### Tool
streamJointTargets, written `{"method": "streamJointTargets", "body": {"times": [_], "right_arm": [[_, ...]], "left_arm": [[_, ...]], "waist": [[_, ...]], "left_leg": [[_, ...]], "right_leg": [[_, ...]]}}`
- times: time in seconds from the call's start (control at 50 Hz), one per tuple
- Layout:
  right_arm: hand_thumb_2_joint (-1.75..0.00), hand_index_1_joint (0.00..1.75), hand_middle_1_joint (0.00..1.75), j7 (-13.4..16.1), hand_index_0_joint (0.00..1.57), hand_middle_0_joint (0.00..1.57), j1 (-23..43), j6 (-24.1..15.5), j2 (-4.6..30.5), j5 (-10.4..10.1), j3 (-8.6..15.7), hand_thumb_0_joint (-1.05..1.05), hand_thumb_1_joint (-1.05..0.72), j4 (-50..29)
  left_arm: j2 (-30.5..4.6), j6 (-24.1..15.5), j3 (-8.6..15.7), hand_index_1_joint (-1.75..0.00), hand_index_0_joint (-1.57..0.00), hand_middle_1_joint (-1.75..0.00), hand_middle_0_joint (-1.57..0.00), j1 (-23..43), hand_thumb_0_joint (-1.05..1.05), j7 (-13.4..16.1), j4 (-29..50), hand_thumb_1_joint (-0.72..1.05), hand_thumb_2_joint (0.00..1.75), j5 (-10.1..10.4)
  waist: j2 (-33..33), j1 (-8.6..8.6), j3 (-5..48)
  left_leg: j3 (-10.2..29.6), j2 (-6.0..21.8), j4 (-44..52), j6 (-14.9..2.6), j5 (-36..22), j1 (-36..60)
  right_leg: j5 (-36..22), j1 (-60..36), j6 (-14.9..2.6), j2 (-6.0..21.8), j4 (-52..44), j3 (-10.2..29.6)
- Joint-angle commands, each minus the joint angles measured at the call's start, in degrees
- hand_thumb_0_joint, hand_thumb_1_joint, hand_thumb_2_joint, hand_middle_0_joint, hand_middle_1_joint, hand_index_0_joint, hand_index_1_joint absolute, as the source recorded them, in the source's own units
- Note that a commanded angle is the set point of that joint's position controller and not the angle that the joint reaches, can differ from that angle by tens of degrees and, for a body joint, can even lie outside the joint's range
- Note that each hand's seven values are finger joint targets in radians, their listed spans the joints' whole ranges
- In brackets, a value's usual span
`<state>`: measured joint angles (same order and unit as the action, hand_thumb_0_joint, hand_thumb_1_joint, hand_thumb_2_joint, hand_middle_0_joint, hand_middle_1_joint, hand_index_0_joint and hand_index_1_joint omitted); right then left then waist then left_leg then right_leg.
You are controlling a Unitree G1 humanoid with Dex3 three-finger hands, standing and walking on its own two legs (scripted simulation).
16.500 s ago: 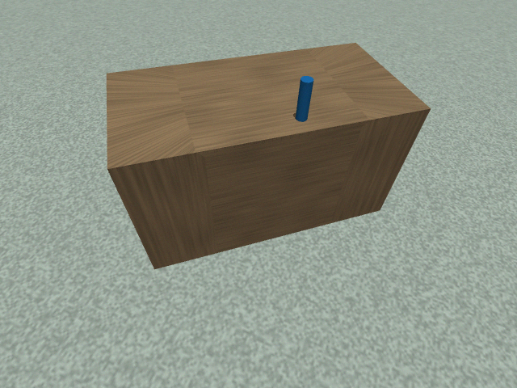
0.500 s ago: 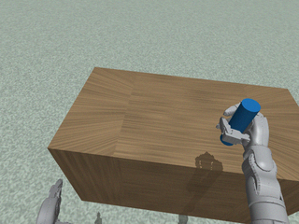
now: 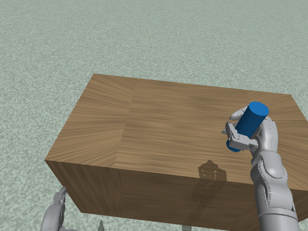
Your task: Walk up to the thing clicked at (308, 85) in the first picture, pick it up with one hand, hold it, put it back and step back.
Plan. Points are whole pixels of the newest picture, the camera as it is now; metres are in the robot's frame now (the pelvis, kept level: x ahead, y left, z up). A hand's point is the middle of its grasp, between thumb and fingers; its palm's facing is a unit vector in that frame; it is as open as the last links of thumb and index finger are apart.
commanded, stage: hold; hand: right
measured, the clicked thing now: (244, 129) +0.34 -0.19 +0.14
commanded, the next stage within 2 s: none
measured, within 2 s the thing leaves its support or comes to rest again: neither
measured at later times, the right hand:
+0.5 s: hand (240, 127) +0.33 -0.17 +0.15, palm faces +0.15 +0.99 +0.00, open 5.1 cm
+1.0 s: hand (236, 124) +0.34 -0.16 +0.15, palm faces +0.12 +0.99 -0.01, open 5.1 cm
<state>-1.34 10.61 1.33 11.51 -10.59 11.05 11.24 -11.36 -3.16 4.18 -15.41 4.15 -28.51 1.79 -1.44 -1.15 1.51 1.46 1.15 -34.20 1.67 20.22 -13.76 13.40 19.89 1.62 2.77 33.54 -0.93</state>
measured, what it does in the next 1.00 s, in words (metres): stands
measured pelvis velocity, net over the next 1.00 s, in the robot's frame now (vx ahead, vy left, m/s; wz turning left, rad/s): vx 0.01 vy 0.01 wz -0.01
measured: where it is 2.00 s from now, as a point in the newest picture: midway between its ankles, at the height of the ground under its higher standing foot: outside the picture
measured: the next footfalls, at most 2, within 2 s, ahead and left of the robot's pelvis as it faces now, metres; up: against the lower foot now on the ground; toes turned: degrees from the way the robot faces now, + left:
none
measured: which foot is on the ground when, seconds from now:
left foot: down 0.00-1.00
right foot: down 0.00-1.00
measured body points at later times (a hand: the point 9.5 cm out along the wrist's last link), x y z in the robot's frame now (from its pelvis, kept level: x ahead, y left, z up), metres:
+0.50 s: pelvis +0.01 +0.01 +0.01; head -0.01 +0.02 +0.46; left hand +0.17 +0.26 -0.07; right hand +0.32 -0.22 +0.15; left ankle -0.02 +0.14 -0.73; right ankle +0.05 -0.14 -0.73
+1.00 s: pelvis +0.01 +0.01 +0.01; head -0.01 +0.03 +0.46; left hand +0.17 +0.26 -0.08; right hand +0.33 -0.21 +0.15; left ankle -0.02 +0.14 -0.73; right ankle +0.05 -0.14 -0.73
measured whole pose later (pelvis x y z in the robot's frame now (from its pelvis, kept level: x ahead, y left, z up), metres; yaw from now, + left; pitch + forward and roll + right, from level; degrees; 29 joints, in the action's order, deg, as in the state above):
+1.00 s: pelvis +0.01 +0.01 +0.01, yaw -1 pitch -2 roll +0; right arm -1.9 9.1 7.8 11.0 -10.7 10.6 4.2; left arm -12.1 -5.4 5.6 -11.1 3.8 -38.6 1.7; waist -2.3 -0.6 0.9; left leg 0.6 1.2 -28.7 1.2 18.6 -8.2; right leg 11.4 14.4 2.1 2.6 27.8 -0.4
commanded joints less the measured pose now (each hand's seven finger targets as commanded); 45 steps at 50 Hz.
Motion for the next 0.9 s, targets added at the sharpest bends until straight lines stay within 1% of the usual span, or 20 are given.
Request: {"method": "streamJointTargets", "body": {"times": [0.0, 0.02, 0.12, 0.16, 0.22, 0.28, 0.34, 0.36, 0.4, 0.46, 0.5, 0.52, 0.56, 0.62, 0.68, 0.74, 0.78, 0.82, 0.86, 0.88], "right_arm": [[-1.33, 1.44, 1.44, 0.13, 1.43, 1.43, 19.83, -3.75, 9.16, -0.93, 3.38, 0.0, -0.73, -16.79], [-1.34, 1.45, 1.45, 0.02, 1.43, 1.43, 19.92, -3.65, 8.21, -1.0, 2.74, 0.0, -0.73, -17.12], [-1.34, 1.45, 1.45, 0.09, 1.43, 1.43, 19.09, -2.8, 8.31, -0.83, 2.53, 0.0, -0.72, -18.13], [-1.33, 1.44, 1.44, -0.02, 1.42, 1.41, 18.87, -2.39, 7.76, -0.77, 2.06, 0.0, -0.71, -18.57], [-1.34, 1.44, 1.44, -0.2, 1.42, 1.42, 18.06, -1.01, 7.67, -0.52, 1.77, 0.0, -0.72, -17.5], [-1.35, 1.45, 1.45, 0.29, 1.43, 1.43, 19.31, -0.77, 8.92, -0.7, 3.37, 0.0, -0.72, -20.66], [-1.34, 1.45, 1.45, 0.63, 1.44, 1.44, 17.73, -0.5, 10.17, -1.16, 5.28, 0.0, -0.74, -21.3], [-1.34, 1.45, 1.45, 0.56, 1.43, 1.42, 16.2, -0.46, 9.53, -1.03, 4.73, 0.0, -0.7, -20.61], [-1.34, 1.45, 1.45, 0.52, 1.42, 1.42, 17.86, -0.29, 9.51, -1.25, 4.9, 0.0, -0.69, -21.55], [-1.34, 1.44, 1.44, -0.05, 1.41, 1.41, 17.61, 0.31, 8.05, -1.02, 2.86, 0.0, -0.68, -20.42], [-1.34, 1.45, 1.45, -0.65, 1.42, 1.41, 16.96, 0.66, 6.32, -0.98, 1.03, 0.0, -0.69, -20.43], [-1.35, 1.45, 1.45, -0.7, 1.43, 1.42, 17.9, 0.61, 8.09, -1.11, 2.4, 0.0, -0.71, -21.84], [-1.35, 1.45, 1.45, -1.17, 1.43, 1.42, 17.0, 0.93, 6.9, -1.04, 1.23, 0.0, -0.72, -21.86], [-1.35, 1.46, 1.46, -0.97, 1.43, 1.42, 17.18, 0.69, 7.56, -1.36, 2.77, 0.0, -0.7, -21.04], [-1.34, 1.45, 1.45, -0.13, 1.43, 1.43, 19.67, 0.17, 10.95, -1.64, 6.06, 0.0, -0.72, -21.78], [-1.35, 1.46, 1.46, 0.27, 1.43, 1.43, 17.94, -0.46, 9.35, -1.4, 4.67, 0.0, -0.71, -22.58], [-1.34, 1.45, 1.45, 0.33, 1.42, 1.42, 16.41, -0.59, 9.23, -1.26, 4.4, 0.0, -0.7, -23.24], [-1.34, 1.44, 1.44, 0.2, 1.41, 1.41, 18.04, -0.4, 8.39, -1.04, 2.92, 0.0, -0.7, -24.5], [-1.35, 1.46, 1.46, -0.22, 1.43, 1.42, 17.15, 0.83, 6.03, -0.96, 0.71, 0.0, -0.68, -21.32], [-1.36, 1.46, 1.46, -0.19, 1.43, 1.42, 16.44, 1.45, 6.65, -0.83, 1.52, 0.0, -0.69, -20.15]], "left_arm": [[-8.8, -3.0, 4.87, -0.05, -0.05, -0.05, -0.05, 2.89, 0.0, 0.67, 7.37, -0.54, 0.04, -0.04], [-7.09, -3.14, 3.51, -0.05, -0.05, -0.06, -0.05, 3.25, 0.0, 0.36, 6.64, -0.54, 0.04, 0.05], [-6.47, -3.37, 2.72, -0.05, -0.05, -0.06, -0.05, 5.81, 0.0, 0.4, 7.34, -0.54, 0.04, 0.06], [-5.68, -3.2, 1.8, -0.05, -0.05, -0.06, -0.05, 7.88, 0.0, 0.16, 6.2, -0.54, 0.04, 0.16], [-9.74, -3.41, 5.31, -0.05, -0.05, -0.06, -0.05, 8.12, 0.0, 0.29, 5.64, -0.54, 0.04, -0.17], [-7.2, -3.36, 3.05, -0.05, -0.06, -0.06, -0.05, 7.07, 0.0, -0.03, 4.72, -0.53, 0.04, -0.09], [-9.39, -3.42, 5.4, -0.05, -0.05, -0.06, -0.05, 7.38, 0.0, 0.31, 6.09, -0.54, 0.04, 0.07], [-7.36, -3.13, 3.65, -0.05, -0.06, -0.06, -0.05, 6.23, 0.0, 0.0, 5.04, -0.54, 0.04, 0.06], [-8.18, -3.25, 4.73, -0.05, -0.05, -0.06, -0.05, 7.24, 0.0, 0.13, 5.63, -0.54, 0.04, 0.16], [-5.84, -3.1, 2.65, -0.05, -0.05, -0.06, -0.05, 7.5, 0.0, -0.16, 2.37, -0.54, 0.04, 0.18], [-7.53, -3.99, 3.66, -0.05, -0.06, -0.06, -0.05, 9.5, 0.0, -0.03, 3.11, -0.54, 0.04, 0.08], [-9.56, -4.14, 5.7, -0.05, -0.06, -0.06, -0.05, 9.31, 0.0, 0.14, 2.51, -0.54, 0.04, -0.04], [-8.52, -4.63, 4.49, -0.05, -0.06, -0.06, -0.05, 9.29, 0.0, 0.11, 2.47, -0.54, 0.04, -0.08], [-7.28, -5.02, 3.16, -0.06, -0.06, -0.06, -0.05, 8.93, 0.0, 0.17, 1.68, -0.54, 0.04, -0.16], [-9.33, -5.48, 4.81, -0.05, -0.06, -0.06, -0.05, 10.5, 0.0, 0.65, 3.1, -0.54, 0.04, -0.18], [-8.77, -5.39, 4.87, -0.05, -0.05, -0.06, -0.05, 8.3, 0.0, 0.97, 1.4, -0.54, 0.05, -0.35], [-6.43, -5.38, 2.99, -0.06, -0.06, -0.06, -0.05, 7.06, 0.0, 0.73, -0.4, -0.54, 0.05, -0.38], [-7.2, -5.67, 3.29, -0.06, -0.06, -0.06, -0.05, 11.33, 0.0, 0.69, 3.16, -0.54, 0.05, -0.3], [-5.77, -5.51, 2.1, -0.06, -0.06, -0.06, -0.05, 10.78, 0.0, 0.27, -0.42, -0.54, 0.05, -0.3], [-7.02, -5.48, 3.35, -0.06, -0.06, -0.06, -0.05, 10.75, 0.0, 0.33, -1.46, -0.55, 0.05, -0.28]], "waist": [[0.07, -0.21, 12.73], [-0.1, -0.17, 12.14], [2.41, 0.36, 13.39], [0.84, 0.94, 11.31], [1.52, -0.2, 12.35], [1.42, 0.81, 13.02], [2.39, 0.47, 12.93], [2.64, 0.97, 11.72], [3.09, 0.51, 11.76], [0.37, 0.62, 8.66], [0.92, -0.04, 8.92], [-0.55, 0.08, 9.47], [0.58, -0.03, 10.28], [2.32, 0.27, 10.07], [2.77, 0.51, 11.68], [1.73, 0.67, 13.01], [0.1, 1.24, 12.46], [1.16, 0.72, 12.52], [0.46, 0.57, 9.9], [0.29, 0.56, 9.95]], "left_leg": [[-3.33, -1.74, 6.72, -0.87, -14.83, -4.34], [-3.65, -1.93, 6.67, -0.92, -14.85, -4.47], [-3.16, -1.2, 6.94, -0.05, -20.67, -1.44], [-3.1, -1.25, 7.38, -0.35, -18.5, -2.1], [-3.22, -1.29, 8.33, -0.37, -16.6, -2.07], [-3.57, -1.27, 8.48, -0.32, -17.94, -0.6], [-3.81, -1.63, 8.85, -0.47, -16.99, -0.53], [-3.73, -1.47, 9.02, -0.39, -17.25, -0.1], [-3.64, -1.4, 9.32, -0.22, -17.57, -0.38], [-3.28, -1.26, 10.13, -0.55, -14.55, -1.92], [-3.63, -1.59, 10.2, -0.72, -13.37, -2.5], [-3.6, -1.56, 10.33, -0.84, -13.08, -2.36], [-3.96, -1.63, 10.13, -0.75, -14.48, -2.21], [-3.86, -1.44, 10.49, -0.45, -14.78, -1.46], [-3.34, -1.15, 10.61, -0.31, -14.65, -0.64], [-3.53, -1.26, 10.19, -0.46, -16.74, -0.03], [-3.35, -1.05, 10.1, -0.36, -18.97, 0.73], [-3.02, -0.88, 10.53, -0.21, -19.16, 0.89], [-3.43, -1.2, 10.78, -0.36, -18.09, -0.43], [-3.43, -1.29, 10.74, -0.41, -18.0, -0.88]], "right_leg": [[-8.6, -14.01, -1.93, -1.71, -4.56, -1.21], [-8.82, -14.02, -1.91, -1.52, -4.71, -0.95], [-13.45, -14.28, -2.52, -2.26, -3.85, -1.46], [-11.99, -13.33, -2.25, -2.25, -4.71, -1.45], [-9.81, -14.38, -2.32, -2.22, -5.58, -1.37], [-11.19, -15.21, -2.35, -2.26, -5.4, -1.31], [-10.55, -15.84, -2.22, -2.05, -6.15, -1.23], [-10.73, -15.14, -2.32, -2.23, -6.1, -1.33], [-10.81, -15.15, -2.46, -2.25, -6.26, -1.37], [-7.95, -14.01, -2.25, -2.33, -7.33, -1.6], [-7.06, -15.05, -2.11, -1.86, -8.02, -1.25], [-6.63, -15.37, -1.96, -1.93, -8.14, -1.26], [-8.02, -16.5, -2.01, -1.81, -7.91, -1.05], [-8.19, -15.57, -2.31, -2.15, -7.65, -1.11], [-7.99, -15.99, -2.35, -2.32, -7.56, -1.23], [-10.08, -17.33, -2.22, -2.29, -7.45, -1.25], [-12.04, -17.14, -2.32, -2.64, -7.03, -1.55], [-12.05, -16.92, -2.36, -2.7, -7.08, -1.71], [-11.12, -16.28, -2.38, -2.38, -7.69, -1.51], [-11.02, -16.56, -2.3, -2.21, -7.9, -1.43]]}}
